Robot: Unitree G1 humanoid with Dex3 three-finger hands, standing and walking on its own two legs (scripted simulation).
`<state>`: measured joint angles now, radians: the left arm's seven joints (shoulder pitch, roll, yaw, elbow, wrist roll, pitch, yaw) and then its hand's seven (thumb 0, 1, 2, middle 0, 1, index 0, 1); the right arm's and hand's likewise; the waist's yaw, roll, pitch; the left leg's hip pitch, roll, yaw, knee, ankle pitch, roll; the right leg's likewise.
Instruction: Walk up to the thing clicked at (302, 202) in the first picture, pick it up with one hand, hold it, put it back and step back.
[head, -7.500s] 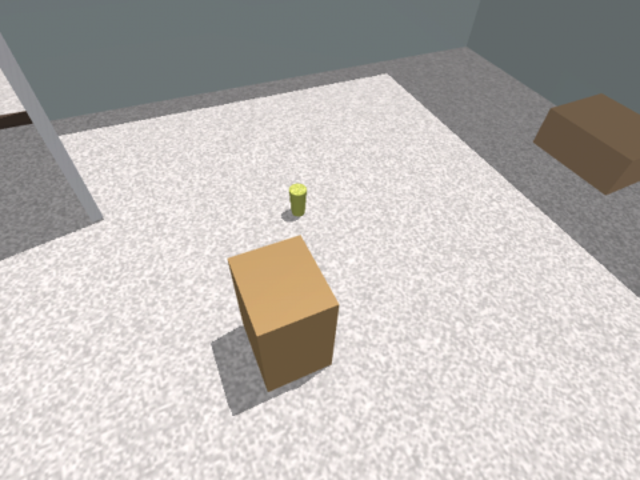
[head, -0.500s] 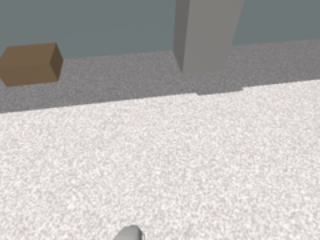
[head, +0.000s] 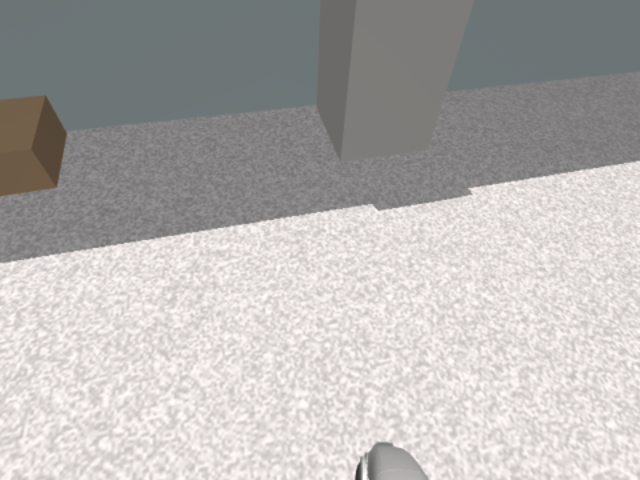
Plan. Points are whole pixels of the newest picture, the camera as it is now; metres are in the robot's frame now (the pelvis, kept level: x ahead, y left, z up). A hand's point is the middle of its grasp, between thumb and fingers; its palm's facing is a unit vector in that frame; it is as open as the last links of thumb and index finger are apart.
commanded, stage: walk up
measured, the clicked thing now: out of the picture -0.16 +1.23 -0.70
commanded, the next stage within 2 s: none
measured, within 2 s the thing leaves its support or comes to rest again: neither
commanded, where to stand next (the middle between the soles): +0.59 +0.01 m, yaw +1 degrees
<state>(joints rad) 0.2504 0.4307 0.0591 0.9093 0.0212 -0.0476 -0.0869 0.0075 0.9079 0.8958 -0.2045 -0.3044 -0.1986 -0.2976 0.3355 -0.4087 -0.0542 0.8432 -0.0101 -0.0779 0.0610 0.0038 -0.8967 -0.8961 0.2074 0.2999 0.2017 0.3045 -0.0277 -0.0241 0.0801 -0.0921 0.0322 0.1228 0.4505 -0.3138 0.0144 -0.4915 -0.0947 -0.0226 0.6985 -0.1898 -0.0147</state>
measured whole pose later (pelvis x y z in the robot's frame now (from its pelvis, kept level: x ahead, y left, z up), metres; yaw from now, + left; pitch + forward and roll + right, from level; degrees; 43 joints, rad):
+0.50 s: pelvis +0.22 +0.01 -0.02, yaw +3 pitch -2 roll -2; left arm 0.34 0.44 0.06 0.86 0.04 -0.05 -0.07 0.01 0.90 0.90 -0.21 -0.31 -0.20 -0.30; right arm 0.31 -0.43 -0.07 0.86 -0.02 -0.04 0.08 0.01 -0.90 -0.90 0.20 0.30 0.20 0.30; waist 0.02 0.00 0.06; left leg -0.41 0.07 0.05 0.61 -0.19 0.02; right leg -0.15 -0.06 -0.11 0.60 -0.42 0.01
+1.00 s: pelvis +0.45 -0.04 -0.02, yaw +27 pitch -1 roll +0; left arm 0.13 0.46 0.12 0.78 0.04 0.00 -0.10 0.01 0.91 0.90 -0.20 -0.30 -0.20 -0.30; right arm 0.41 -0.47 -0.06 0.85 -0.02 -0.01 -0.03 0.01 -0.89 -0.90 0.21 0.30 0.20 0.30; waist 0.02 -0.04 0.07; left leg -0.22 -0.02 -0.30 0.73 -0.46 -0.01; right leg -0.38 -0.01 0.05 0.63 -0.23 0.01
